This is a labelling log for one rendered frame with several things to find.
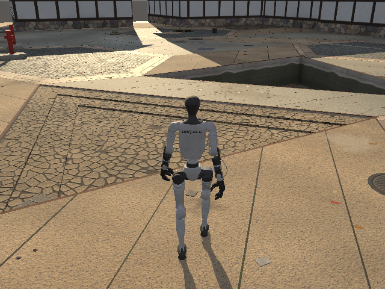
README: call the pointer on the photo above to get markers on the robot right forearm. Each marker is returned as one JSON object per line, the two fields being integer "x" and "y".
{"x": 217, "y": 166}

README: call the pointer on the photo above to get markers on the humanoid robot torso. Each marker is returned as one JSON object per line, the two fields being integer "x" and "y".
{"x": 192, "y": 146}

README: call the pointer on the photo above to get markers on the robot left upper arm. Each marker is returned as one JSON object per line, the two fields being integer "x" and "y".
{"x": 173, "y": 127}

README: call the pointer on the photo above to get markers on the robot right upper arm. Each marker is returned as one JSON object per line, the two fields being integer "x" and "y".
{"x": 210, "y": 126}

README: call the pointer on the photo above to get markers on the right robot hand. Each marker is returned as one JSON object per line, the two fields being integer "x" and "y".
{"x": 221, "y": 187}

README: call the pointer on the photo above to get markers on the left robot hand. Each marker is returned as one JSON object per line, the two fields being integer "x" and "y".
{"x": 168, "y": 172}

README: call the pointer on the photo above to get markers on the robot left forearm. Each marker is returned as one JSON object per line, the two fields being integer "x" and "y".
{"x": 165, "y": 160}

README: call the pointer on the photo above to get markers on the robot right shin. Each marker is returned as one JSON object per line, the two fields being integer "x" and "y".
{"x": 205, "y": 210}

